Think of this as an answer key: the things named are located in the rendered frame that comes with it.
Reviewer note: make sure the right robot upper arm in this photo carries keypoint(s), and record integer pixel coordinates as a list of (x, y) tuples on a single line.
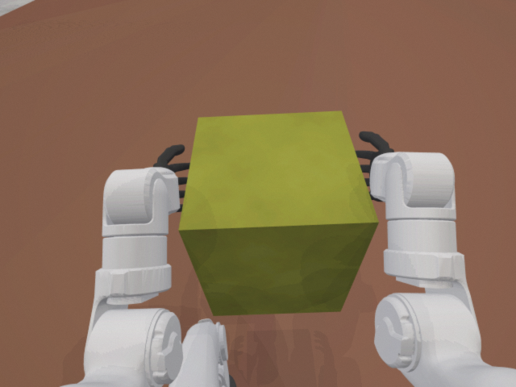
[(432, 338)]

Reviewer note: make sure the left robot upper arm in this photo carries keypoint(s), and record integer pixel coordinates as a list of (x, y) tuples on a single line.
[(133, 348)]

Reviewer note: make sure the right robot forearm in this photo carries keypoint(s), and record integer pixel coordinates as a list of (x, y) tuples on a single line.
[(418, 189)]

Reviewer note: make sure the left robot hand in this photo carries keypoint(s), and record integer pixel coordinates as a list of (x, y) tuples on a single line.
[(165, 158)]

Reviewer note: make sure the robot left thigh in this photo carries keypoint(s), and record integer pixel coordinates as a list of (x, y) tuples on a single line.
[(204, 347)]

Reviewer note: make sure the right robot hand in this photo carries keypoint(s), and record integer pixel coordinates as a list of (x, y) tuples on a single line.
[(380, 144)]

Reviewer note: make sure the left robot forearm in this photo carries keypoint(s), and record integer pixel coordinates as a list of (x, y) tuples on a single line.
[(136, 208)]

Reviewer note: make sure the carton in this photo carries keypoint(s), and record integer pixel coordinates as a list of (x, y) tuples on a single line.
[(277, 216)]

